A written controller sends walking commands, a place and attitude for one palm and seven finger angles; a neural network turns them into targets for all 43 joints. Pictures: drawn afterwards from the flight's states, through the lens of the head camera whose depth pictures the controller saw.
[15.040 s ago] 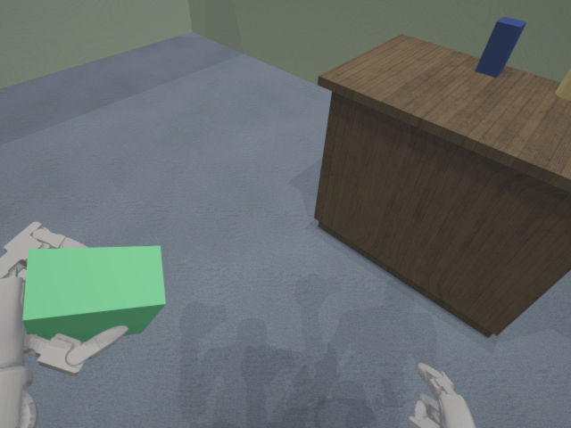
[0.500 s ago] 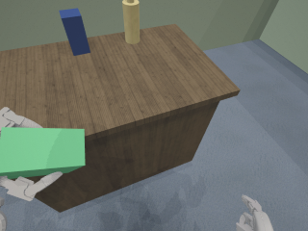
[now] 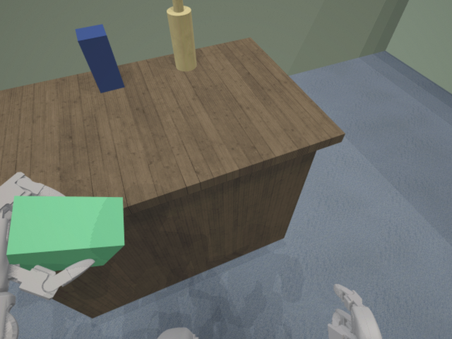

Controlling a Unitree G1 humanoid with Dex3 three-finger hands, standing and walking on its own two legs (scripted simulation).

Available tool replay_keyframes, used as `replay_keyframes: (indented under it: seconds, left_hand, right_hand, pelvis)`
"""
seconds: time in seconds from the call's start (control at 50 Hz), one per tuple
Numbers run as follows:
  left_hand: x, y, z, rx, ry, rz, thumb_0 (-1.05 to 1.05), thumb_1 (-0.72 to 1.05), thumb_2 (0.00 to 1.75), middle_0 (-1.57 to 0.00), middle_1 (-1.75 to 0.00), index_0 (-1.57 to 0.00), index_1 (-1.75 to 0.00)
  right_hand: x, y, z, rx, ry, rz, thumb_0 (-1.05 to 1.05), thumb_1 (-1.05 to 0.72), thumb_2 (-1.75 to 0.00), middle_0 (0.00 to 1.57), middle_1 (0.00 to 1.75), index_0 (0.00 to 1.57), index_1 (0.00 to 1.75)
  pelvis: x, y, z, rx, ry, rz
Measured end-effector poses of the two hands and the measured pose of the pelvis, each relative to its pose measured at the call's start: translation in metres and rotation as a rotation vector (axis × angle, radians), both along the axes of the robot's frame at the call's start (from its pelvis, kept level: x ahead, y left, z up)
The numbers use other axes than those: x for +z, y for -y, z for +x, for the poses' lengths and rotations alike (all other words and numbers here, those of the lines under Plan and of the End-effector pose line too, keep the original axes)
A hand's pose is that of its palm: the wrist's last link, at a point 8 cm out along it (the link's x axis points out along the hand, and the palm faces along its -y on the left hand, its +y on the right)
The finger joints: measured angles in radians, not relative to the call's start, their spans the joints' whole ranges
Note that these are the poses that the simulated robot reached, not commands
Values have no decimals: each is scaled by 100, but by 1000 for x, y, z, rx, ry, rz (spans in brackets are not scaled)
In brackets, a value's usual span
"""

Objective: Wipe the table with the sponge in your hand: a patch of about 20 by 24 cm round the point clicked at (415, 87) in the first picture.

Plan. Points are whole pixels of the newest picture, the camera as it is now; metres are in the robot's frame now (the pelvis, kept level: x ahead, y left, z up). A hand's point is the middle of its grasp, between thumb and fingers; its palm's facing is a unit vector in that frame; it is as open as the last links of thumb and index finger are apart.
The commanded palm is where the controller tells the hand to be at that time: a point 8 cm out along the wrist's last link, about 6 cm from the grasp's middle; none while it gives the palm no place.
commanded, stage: come to a stop and stand still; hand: left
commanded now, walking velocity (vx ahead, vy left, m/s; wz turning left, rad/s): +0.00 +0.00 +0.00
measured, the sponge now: (82, 236) +0.23 +0.21 +0.13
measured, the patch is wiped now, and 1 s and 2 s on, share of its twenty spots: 0.00 0.00 0.00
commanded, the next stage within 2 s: look again from close up in 1.64 s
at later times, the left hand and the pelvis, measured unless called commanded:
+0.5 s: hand (12, 216) +0.23 +0.27 +0.18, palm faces +0.44 -0.76 -0.47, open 10.7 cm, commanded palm +0.15 +0.28 +0.17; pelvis -0.02 +0.01 -0.01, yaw -1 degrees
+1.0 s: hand out of the picture +0.20 +0.29 +0.17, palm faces +0.39 -0.86 -0.33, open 10.6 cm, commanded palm +0.14 +0.32 +0.17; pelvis -0.03 +0.05 +0.00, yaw -1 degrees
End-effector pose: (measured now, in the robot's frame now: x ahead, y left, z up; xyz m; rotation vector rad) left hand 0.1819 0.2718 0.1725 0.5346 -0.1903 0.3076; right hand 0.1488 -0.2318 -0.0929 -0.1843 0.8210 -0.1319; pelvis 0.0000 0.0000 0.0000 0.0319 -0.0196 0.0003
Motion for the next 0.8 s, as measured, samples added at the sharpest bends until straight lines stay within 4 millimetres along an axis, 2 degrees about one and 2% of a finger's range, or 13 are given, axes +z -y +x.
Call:
replay_keyframes:
  seconds: [0.08,0.14,0.28,0.4,0.44,0.48,0.54,0.68,0.74,0.8]
  left_hand:
    - [2,-8,-2,-12,20,3,0,-53,102,-66,-139,-66,-138]
    - [3,-18,-2,-27,74,0,0,-53,102,-66,-139,-66,-138]
    - [3,-36,1,17,93,9,0,-53,102,-66,-139,-66,-138]
    - [4,-16,-3,19,67,-2,0,-53,102,-66,-139,-66,-138]
    - [17,-19,2,-9,93,98,0,-53,102,-66,-139,-66,-138]
    - [24,-30,7,19,138,95,0,-54,102,-66,-139,-66,-138]
    - [22,-38,6,68,130,40,0,-54,102,-66,-139,-66,-138]
    - [-14,-14,-21,-47,1,-70,0,-54,102,-66,-138,-66,-138]
    - [-26,-19,-28,-66,-13,-105,0,-54,102,-66,-138,-67,-138]
    - [-27,-33,-28,-44,19,-118,0,-54,102,-66,-138,-67,-138]
  right_hand:
    - [10,11,0,-4,-3,-77,1,-90,-90,20,30,20,30]
    - [11,11,4,-17,19,-125,1,-90,-90,20,30,20,30]
    - [13,-23,12,2,66,-44,1,-90,-90,20,30,19,30]
    - [1,-45,15,55,95,69,1,-90,-90,20,30,20,30]
    - [-4,-47,11,98,90,61,1,-90,-90,20,30,20,30]
    - [-6,-45,6,105,84,71,1,-90,-90,20,30,20,30]
    - [-2,-36,-4,77,107,75,1,-90,-90,20,30,20,30]
    - [14,-8,-27,7,126,-30,1,-90,-90,20,30,20,30]
    - [24,-4,-35,-1,117,-94,1,-90,-90,20,30,20,30]
    - [34,-7,-38,7,117,-135,1,-90,-90,20,30,20,30]
  pelvis:
    - [-1,-8,2,6,-4,-7]
    - [-10,-19,5,7,6,-36]
    - [-8,-22,6,-6,20,-26]
    - [-9,-13,0,-4,31,-43]
    - [-9,-9,-7,-3,27,-46]
    - [-9,-7,-13,-19,28,-38]
    - [-6,-8,-19,-25,31,-23]
    - [-6,-18,-25,-43,33,-33]
    - [-5,-22,-27,-46,41,-39]
    - [-3,-27,-29,-44,48,-48]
